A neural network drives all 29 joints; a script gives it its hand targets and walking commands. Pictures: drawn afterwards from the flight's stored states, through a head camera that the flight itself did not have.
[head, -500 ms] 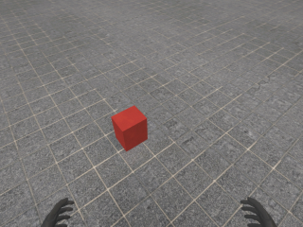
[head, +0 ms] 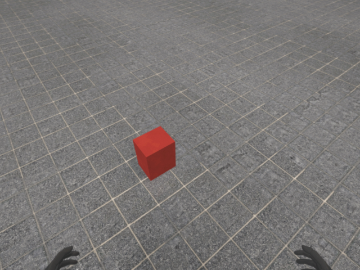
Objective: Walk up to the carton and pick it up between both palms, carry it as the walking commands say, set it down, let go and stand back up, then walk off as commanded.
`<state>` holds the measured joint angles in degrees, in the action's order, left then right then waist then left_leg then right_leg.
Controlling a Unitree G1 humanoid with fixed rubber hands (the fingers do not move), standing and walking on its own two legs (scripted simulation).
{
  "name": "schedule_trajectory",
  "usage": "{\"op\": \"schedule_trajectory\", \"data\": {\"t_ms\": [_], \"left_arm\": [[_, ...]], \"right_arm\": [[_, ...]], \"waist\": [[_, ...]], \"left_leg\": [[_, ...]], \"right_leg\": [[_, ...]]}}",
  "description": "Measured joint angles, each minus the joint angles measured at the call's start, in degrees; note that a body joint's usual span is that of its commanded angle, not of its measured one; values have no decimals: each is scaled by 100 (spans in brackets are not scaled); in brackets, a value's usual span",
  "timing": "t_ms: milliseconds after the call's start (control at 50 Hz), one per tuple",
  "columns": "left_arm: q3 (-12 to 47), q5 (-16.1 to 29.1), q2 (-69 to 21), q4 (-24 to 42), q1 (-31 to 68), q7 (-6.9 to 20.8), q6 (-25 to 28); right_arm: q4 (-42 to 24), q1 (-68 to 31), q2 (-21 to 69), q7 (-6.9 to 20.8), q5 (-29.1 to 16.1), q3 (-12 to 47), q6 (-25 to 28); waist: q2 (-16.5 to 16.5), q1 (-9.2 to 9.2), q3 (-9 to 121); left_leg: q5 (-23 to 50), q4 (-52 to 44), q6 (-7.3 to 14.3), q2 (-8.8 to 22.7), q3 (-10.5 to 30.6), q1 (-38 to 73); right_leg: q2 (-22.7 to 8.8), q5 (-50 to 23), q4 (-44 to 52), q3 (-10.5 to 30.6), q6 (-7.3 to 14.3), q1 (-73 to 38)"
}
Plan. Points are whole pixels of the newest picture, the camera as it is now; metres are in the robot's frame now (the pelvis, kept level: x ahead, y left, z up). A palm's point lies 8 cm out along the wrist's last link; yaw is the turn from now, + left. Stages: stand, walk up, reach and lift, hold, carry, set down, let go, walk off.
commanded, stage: stand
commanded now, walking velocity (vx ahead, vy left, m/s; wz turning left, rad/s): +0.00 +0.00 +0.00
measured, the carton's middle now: (155, 153) +0.92 +0.17 -0.63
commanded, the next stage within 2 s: walk up in 1.42 s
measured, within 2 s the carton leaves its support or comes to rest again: neither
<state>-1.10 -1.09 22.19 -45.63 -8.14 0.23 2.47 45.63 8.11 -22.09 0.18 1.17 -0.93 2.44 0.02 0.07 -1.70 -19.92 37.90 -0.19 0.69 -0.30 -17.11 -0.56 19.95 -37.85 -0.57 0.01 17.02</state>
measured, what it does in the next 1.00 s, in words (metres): stands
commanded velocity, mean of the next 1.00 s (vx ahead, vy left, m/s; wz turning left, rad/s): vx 0.00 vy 0.00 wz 0.00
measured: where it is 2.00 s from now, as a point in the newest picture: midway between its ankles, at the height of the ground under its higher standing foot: outside the picture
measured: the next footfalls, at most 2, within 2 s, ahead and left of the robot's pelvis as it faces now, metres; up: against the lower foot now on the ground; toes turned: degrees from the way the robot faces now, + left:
left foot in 1.86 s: +0.14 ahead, +0.19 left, +0.00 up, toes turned +10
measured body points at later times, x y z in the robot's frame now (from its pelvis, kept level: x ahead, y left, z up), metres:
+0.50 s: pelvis +0.00 +0.00 +0.02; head +0.00 +0.00 +0.47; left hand +0.13 +0.31 -0.09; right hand +0.13 -0.31 -0.09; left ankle +0.00 +0.12 -0.72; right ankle +0.00 -0.12 -0.72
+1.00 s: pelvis +0.00 +0.00 +0.02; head +0.00 +0.00 +0.47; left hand +0.11 +0.32 -0.09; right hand +0.11 -0.32 -0.09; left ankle +0.00 +0.12 -0.72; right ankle +0.00 -0.12 -0.72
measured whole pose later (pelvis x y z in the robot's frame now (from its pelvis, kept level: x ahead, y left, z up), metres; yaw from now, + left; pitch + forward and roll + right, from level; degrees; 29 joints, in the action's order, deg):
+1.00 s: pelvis +0.00 +0.00 +0.02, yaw +0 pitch -2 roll +0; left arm 0.0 -0.6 22.7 -60.4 -5.0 0.1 1.4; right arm 60.4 4.9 -22.6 0.1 0.7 -0.1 1.2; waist 0.0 0.0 -2.3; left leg -10.8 20.4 -0.5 0.7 -0.4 -7.5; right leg -0.6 10.9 -20.5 -0.6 -0.3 7.5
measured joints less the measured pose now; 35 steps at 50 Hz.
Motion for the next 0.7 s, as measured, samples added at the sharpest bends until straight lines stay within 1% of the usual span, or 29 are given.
{"op": "schedule_trajectory", "data": {"t_ms": [460,700], "left_arm": [[99,38,17,-1006,283,9,-56],[105,38,38,-1337,316,-1,-85]], "right_arm": [[978,-277,-23,8,-35,83,-73],[1324,-306,-38,-1,-39,87,-93]], "waist": [[-3,-8,-48],[-6,-5,-49]], "left_leg": [[661,-1262,-21,-1,-11,720],[849,-1603,-28,3,-14,889]], "right_leg": [[-1,-652,1243,-4,-16,-710],[1,-841,1585,-2,-22,-878]]}}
